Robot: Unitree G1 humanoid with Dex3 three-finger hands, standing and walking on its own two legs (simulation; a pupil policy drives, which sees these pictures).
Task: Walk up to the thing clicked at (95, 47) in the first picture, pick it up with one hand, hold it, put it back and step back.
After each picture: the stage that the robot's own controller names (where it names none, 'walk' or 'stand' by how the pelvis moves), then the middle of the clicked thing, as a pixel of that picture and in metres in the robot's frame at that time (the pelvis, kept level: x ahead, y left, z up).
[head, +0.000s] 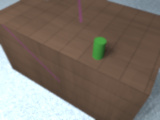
stand; (99, 48) +0.67 -0.10 -0.10
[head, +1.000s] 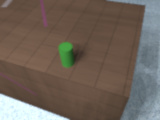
rise first; (66, 55) +0.57 +0.11 -0.08
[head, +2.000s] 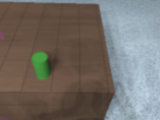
rise first; (41, 66) +0.50 +0.18 -0.06
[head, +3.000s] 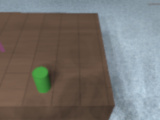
stand; (42, 80) +0.46 +0.18 -0.10
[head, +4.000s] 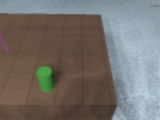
stand; (46, 79) +0.47 +0.17 -0.10
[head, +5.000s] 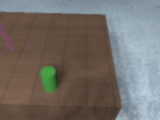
stand; (49, 79) +0.46 +0.15 -0.10
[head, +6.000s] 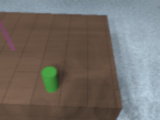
stand; (50, 79) +0.46 +0.15 -0.10
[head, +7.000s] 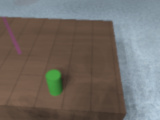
rise first; (54, 83) +0.46 +0.15 -0.10
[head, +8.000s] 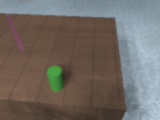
go down; (55, 79) +0.47 +0.15 -0.10
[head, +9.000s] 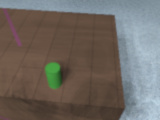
go down; (54, 75) +0.48 +0.14 -0.09
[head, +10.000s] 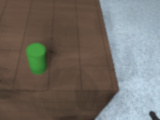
go down; (37, 59) +0.47 +0.13 -0.03
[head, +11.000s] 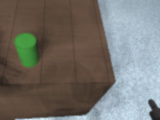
close in; (27, 51) +0.48 +0.14 -0.01
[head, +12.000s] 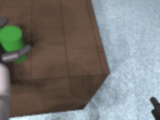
close; (14, 45) +0.49 +0.15 +0.01
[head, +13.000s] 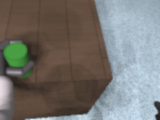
lift; (19, 61) +0.44 +0.16 +0.00
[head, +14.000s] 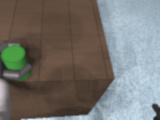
lift; (17, 64) +0.43 +0.17 +0.00
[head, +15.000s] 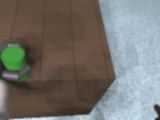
lift; (17, 64) +0.43 +0.17 +0.00
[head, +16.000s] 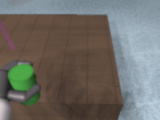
lift; (25, 85) +0.31 +0.17 +0.11
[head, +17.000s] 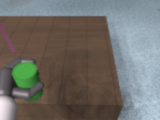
hold; (29, 82) +0.33 +0.17 +0.10
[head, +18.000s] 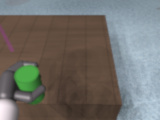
hold; (31, 85) +0.32 +0.16 +0.10
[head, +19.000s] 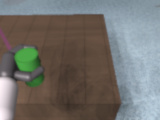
crouch; (30, 68) +0.38 +0.16 +0.11
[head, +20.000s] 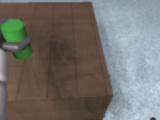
lower; (18, 40) +0.47 +0.17 +0.12
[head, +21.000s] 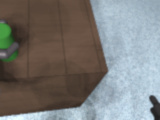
lower; (3, 43) +0.49 +0.17 +0.01
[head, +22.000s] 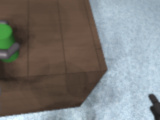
lower; (4, 44) +0.49 +0.17 +0.02
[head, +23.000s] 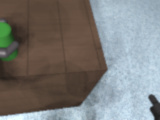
lower; (3, 42) +0.50 +0.17 +0.02
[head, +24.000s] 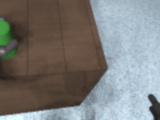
lower; (2, 40) +0.50 +0.17 +0.02
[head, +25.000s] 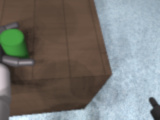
open; (15, 48) +0.48 +0.15 +0.01
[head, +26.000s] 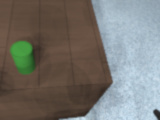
sink last; (24, 58) +0.46 +0.15 -0.02
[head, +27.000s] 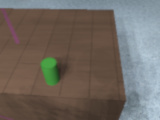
stand; (50, 71) +0.48 +0.16 -0.04
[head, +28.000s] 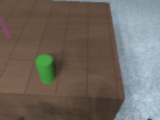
stand; (46, 69) +0.46 +0.15 -0.03
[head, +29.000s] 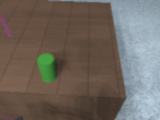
stand; (47, 68) +0.47 +0.15 -0.03
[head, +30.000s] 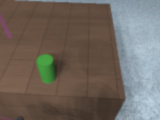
stand; (46, 69) +0.47 +0.16 -0.03
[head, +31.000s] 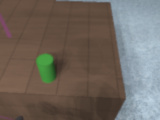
stand; (46, 68) +0.47 +0.16 -0.03
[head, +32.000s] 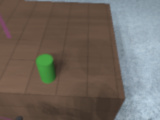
stand; (46, 69) +0.47 +0.16 -0.03
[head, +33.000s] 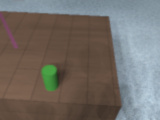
stand; (50, 78) +0.47 +0.15 -0.09
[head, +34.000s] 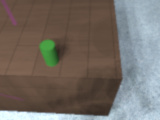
walk; (49, 53) +0.53 +0.17 -0.08
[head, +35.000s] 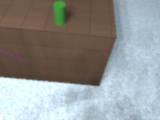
walk; (59, 13) +0.81 +0.11 -0.08
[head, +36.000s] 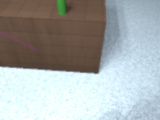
stand; (61, 5) +1.09 +0.17 -0.08
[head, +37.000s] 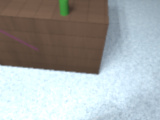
stand; (64, 6) +1.07 +0.13 -0.10
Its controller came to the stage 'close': yes
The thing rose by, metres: 0.21
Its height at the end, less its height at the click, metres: +0.00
